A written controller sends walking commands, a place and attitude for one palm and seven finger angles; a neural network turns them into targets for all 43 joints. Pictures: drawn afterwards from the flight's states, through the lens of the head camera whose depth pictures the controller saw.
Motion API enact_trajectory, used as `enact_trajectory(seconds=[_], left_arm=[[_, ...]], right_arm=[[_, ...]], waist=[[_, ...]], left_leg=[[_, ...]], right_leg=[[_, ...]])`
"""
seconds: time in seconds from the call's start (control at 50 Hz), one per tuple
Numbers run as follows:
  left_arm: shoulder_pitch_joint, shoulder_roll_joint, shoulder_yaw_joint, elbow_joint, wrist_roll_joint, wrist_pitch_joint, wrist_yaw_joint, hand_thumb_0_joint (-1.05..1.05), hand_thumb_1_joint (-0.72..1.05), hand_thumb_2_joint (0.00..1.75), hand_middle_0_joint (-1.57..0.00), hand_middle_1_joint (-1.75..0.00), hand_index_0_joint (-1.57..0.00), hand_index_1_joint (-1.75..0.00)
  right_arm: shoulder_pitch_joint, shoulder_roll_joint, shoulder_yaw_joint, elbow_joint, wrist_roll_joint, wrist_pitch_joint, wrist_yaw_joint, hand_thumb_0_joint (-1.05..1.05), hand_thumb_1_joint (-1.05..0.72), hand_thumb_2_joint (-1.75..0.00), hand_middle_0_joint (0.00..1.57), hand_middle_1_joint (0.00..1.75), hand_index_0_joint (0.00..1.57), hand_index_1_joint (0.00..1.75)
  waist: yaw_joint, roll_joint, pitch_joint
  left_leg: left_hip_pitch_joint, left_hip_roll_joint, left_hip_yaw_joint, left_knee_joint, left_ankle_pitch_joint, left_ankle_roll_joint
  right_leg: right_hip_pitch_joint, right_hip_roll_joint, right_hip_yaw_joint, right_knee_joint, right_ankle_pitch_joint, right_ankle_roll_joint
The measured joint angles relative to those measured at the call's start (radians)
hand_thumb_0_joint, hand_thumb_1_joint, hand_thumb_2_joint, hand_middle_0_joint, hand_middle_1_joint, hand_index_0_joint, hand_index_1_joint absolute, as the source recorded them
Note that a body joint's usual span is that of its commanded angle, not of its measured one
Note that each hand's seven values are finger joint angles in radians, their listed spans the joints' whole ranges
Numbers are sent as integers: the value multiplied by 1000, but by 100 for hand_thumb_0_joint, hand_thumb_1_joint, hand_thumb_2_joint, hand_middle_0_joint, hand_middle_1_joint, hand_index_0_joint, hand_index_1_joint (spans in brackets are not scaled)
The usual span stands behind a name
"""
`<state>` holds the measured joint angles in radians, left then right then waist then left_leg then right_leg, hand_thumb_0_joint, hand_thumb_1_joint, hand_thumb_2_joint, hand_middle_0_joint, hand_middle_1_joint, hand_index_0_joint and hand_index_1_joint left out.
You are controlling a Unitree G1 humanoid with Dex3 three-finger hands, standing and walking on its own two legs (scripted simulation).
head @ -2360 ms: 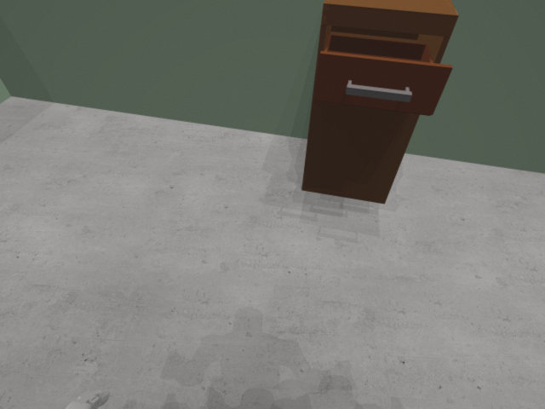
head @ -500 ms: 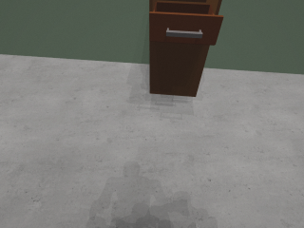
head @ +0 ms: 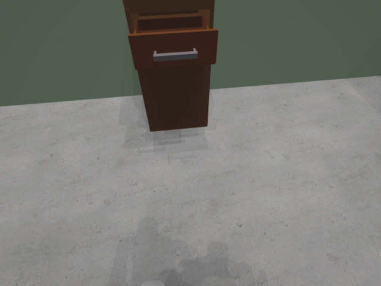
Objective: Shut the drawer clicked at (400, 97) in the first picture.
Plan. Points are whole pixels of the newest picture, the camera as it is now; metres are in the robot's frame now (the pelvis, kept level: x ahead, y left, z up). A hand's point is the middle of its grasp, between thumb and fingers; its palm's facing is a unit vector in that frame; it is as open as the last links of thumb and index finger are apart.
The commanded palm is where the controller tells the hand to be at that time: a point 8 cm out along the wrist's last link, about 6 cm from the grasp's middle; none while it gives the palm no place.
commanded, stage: walk to a spot facing it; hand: left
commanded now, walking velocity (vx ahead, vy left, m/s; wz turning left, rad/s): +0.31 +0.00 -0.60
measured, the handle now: (175, 53) +1.02 +0.19 -0.03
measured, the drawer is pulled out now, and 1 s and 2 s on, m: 0.23 0.23 0.23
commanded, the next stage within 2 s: turn to face it in 1.28 s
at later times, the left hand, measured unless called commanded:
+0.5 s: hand (119, 229) +0.28 +0.24 -0.18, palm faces -0.28 -0.94 -0.18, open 7.4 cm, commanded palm none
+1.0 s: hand (187, 169) +0.50 +0.08 -0.17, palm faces -0.56 -0.79 -0.24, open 7.3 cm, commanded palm none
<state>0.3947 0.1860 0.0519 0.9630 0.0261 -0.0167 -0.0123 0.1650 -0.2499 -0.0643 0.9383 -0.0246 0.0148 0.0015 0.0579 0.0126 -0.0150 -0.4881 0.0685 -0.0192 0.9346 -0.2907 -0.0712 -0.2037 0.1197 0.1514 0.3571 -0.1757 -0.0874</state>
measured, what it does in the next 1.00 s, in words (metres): walks ahead, turning right: left foot, then right foot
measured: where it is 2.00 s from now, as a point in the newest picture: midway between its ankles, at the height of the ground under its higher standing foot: (226, 235)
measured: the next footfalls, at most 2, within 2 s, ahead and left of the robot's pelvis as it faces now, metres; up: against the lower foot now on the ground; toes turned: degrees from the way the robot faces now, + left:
left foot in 0.18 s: +0.12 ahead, +0.15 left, +0.00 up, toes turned -7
right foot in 0.74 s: +0.33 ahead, -0.10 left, +0.00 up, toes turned -37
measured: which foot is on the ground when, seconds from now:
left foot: up 0.00-0.16, down 0.18-0.72, up 0.74-1.00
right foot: down 0.00-0.18, up 0.20-0.72, down 0.74-1.00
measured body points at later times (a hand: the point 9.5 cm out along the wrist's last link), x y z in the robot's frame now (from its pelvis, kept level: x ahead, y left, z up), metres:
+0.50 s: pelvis +0.15 +0.07 +0.00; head +0.17 +0.10 +0.44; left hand +0.30 +0.29 -0.16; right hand +0.03 -0.14 -0.14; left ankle +0.08 +0.16 -0.75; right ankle +0.15 -0.10 -0.63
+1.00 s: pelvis +0.34 -0.06 -0.01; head +0.35 -0.08 +0.44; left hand +0.53 +0.12 -0.15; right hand +0.26 -0.28 -0.16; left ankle +0.48 +0.07 -0.66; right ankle +0.30 -0.08 -0.75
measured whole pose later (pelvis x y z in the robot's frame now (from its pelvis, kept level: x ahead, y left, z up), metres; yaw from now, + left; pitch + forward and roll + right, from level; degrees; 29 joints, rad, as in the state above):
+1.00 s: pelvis +0.34 -0.06 -0.01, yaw -36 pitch +0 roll +0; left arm 0.25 0.21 0.06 0.99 0.02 -0.04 -0.01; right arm 0.21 -0.16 -0.04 0.92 -0.02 -0.03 -0.01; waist -0.03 0.01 0.04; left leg -0.64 0.19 0.01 1.15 -0.25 -0.07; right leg -0.20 0.11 -0.05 0.46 -0.27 -0.13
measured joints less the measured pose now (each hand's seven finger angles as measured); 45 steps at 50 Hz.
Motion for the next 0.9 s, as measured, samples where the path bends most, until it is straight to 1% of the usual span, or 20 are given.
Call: enact_trajectory(seconds=[0.12,0.18,0.2,0.22,0.26,0.32,0.4,0.46,0.52,0.6,0.64,0.7,0.72,0.74,0.76,0.78,0.8,0.82,0.86,0.9], left_arm=[[18,18,7,2,5,7,4,1,90,90,-21,-30,-20,-30],[28,32,15,-1,2,16,3,1,90,90,-21,-30,-20,-30],[25,38,19,3,-3,20,1,1,90,90,-21,-30,-20,-30],[14,45,26,13,-4,26,-1,1,90,90,-21,-30,-20,-30],[-7,62,37,21,2,35,-8,1,90,90,-20,-30,-20,-30],[-46,89,52,11,13,38,-23,1,91,90,-20,-30,-20,-30],[-105,104,62,-20,16,42,-27,1,91,90,-20,-30,-20,-30],[-142,96,60,-31,15,51,-28,1,91,90,-20,-30,-19,-30],[-179,77,52,-30,14,62,-31,1,91,90,-20,-30,-19,-30],[-240,44,32,-27,11,67,-40,1,91,90,-20,-30,-19,-30],[-275,28,20,-29,9,63,-43,1,91,90,-20,-30,-19,-30],[-312,12,7,-39,8,44,-42,1,91,90,-20,-30,-19,-30],[-315,9,4,-42,9,32,-42,1,91,90,-20,-30,-19,-30],[-313,10,0,-46,10,18,-42,1,91,90,-20,-30,-19,-30],[-311,8,0,-49,7,2,-37,1,91,90,-20,-30,-20,-30],[-306,9,-1,-52,-2,-7,-30,1,91,90,-20,-30,-20,-30],[-298,12,-1,-52,-9,-10,-24,1,91,90,-20,-30,-20,-30],[-285,16,0,-47,-14,-10,-17,0,91,90,-20,-30,-20,-30],[-252,22,1,-29,-18,-10,-5,0,91,90,-20,-30,-20,-30],[-217,23,5,-8,-15,-14,7,0,91,90,-20,-30,-20,-30]], right_arm=[[-13,27,11,-30,13,-18,1,1,-91,-90,20,30,20,30],[-10,40,25,-56,20,-45,-2,1,-91,-90,20,30,20,30],[-8,45,29,-62,17,-59,-6,1,-90,-90,20,30,20,30],[-6,54,34,-64,15,-66,-9,0,-90,-90,20,30,20,30],[21,71,44,-67,10,-68,-10,0,-90,-90,21,30,20,30],[89,89,53,-45,9,-75,-17,0,-90,-90,21,30,20,30],[179,101,58,12,14,-87,-32,0,-90,-90,21,30,20,30],[240,106,59,55,16,-89,-41,0,-90,-90,20,30,20,30],[295,111,60,93,14,-90,-45,0,-90,-90,20,30,20,30],[350,121,62,130,6,-89,-46,0,-91,-90,20,30,20,30],[368,124,62,143,2,-85,-44,0,-91,-90,20,30,20,30],[390,128,58,162,5,-75,-38,0,-90,-90,20,30,20,30],[398,129,56,167,7,-70,-35,0,-90,-90,20,30,20,30],[410,131,55,170,13,-64,-31,0,-90,-90,21,30,20,30],[404,130,54,171,20,-55,-27,0,-90,-90,21,30,20,30],[383,130,52,170,25,-44,-25,1,-90,-90,21,30,20,30],[355,130,47,164,26,-37,-24,1,-90,-90,21,30,20,30],[325,130,44,153,25,-34,-22,1,-90,-90,21,30,20,30],[261,127,38,118,18,-34,-20,1,-90,-90,21,30,20,30],[193,119,32,74,12,-36,-20,1,-91,-90,21,30,20,30]], waist=[[24,-23,-13],[19,-33,-19],[8,-36,-19],[1,-49,-14],[-9,-62,-9],[-24,-68,-11],[-33,-74,6],[-43,-70,21],[-59,-64,39],[-90,-52,77],[-106,-44,99],[-118,-40,122],[-115,-43,124],[-113,-51,120],[-104,-50,119],[-101,-50,123],[-103,-50,129],[-106,-51,129],[-107,-52,114],[-105,-42,94]], left_leg=[[66,-40,2,-208,-46,19],[165,-54,7,-395,-24,33],[176,-55,15,-413,26,46],[180,-59,35,-391,32,66],[222,-52,74,-392,6,97],[304,-35,110,-468,0,104],[392,-27,165,-546,-6,101],[443,-26,211,-568,-34,102],[489,-25,254,-584,-67,98],[549,-21,303,-599,-114,85],[576,-13,328,-592,-146,73],[590,15,369,-497,-210,50],[579,30,380,-414,-227,43],[540,50,379,-276,-231,38],[465,68,339,-77,-233,31],[380,68,271,122,-238,32],[302,63,207,279,-216,37],[229,62,158,380,-174,37],[102,76,100,442,-98,33],[-3,98,65,399,-55,27]], right_leg=[[31,5,69,22,-47,28],[16,19,104,111,-116,50],[-16,21,95,197,-179,46],[-60,8,62,313,-235,49],[-156,-24,-23,535,-265,63],[-284,-78,-112,743,-163,78],[-415,-130,-125,855,-25,94],[-483,-150,-128,889,27,100],[-514,-163,-155,856,60,101],[-485,-167,-231,674,52,87],[-441,-151,-273,539,16,68],[-349,-103,-326,377,-41,26],[-301,-87,-340,327,-44,10],[-246,-82,-348,278,-28,-19],[-244,-71,-343,300,-44,-50],[-240,-60,-334,331,-75,-66],[-218,-50,-328,336,-99,-73],[-189,-40,-320,322,-113,-72],[-128,-24,-297,262,-107,-49],[-78,-12,-268,200,-96,-53]])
